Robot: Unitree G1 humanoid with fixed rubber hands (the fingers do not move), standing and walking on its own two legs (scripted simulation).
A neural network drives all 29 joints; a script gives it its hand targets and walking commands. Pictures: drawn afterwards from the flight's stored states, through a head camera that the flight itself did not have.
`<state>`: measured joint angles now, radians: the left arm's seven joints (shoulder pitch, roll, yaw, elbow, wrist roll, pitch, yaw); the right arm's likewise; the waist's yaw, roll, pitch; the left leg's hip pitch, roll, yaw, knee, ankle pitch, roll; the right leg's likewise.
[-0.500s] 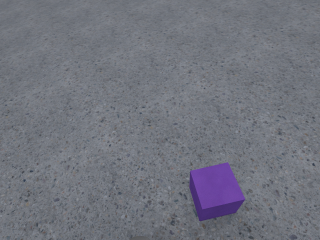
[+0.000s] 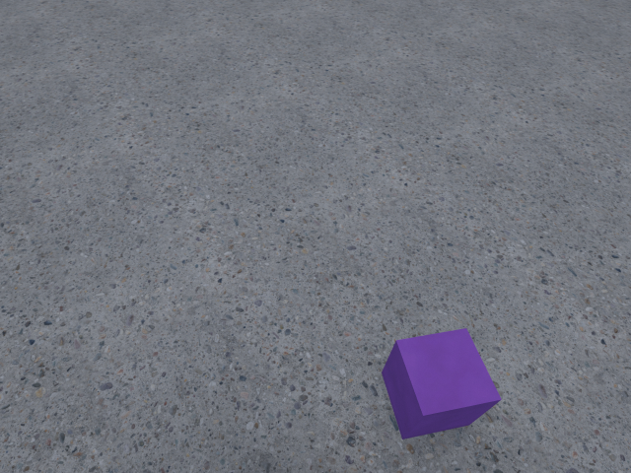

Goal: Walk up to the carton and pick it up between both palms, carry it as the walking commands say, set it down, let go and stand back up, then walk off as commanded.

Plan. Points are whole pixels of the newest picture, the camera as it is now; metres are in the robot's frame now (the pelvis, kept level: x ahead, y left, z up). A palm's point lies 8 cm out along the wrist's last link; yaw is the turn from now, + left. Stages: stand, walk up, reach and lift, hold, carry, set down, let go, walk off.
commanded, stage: stand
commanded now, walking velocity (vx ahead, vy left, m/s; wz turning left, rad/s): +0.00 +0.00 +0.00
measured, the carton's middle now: (434, 384) +0.47 -0.36 -0.66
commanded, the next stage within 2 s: none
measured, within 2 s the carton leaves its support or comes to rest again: neither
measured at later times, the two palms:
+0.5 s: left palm out of the picture +0.00 +0.23 -0.15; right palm out of the picture -0.02 -0.21 -0.14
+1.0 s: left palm out of the picture -0.04 +0.23 -0.15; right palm out of the picture -0.03 -0.18 -0.14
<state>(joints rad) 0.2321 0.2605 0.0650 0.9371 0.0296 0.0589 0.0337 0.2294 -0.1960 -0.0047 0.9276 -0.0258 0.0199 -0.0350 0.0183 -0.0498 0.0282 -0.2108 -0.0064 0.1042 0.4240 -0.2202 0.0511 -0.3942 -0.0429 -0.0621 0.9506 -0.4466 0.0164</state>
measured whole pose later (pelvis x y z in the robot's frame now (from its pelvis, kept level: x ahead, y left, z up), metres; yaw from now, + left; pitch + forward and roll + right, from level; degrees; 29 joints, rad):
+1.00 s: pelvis +0.01 +0.03 +0.00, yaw +1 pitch -1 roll +0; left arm 0.33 0.11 0.00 1.17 0.01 0.00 0.05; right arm 0.35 -0.11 0.01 1.15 -0.01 -0.02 -0.05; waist -0.01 -0.01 0.03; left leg -0.14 -0.05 0.10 0.36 -0.21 0.08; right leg -0.09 -0.03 -0.06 0.37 -0.25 0.01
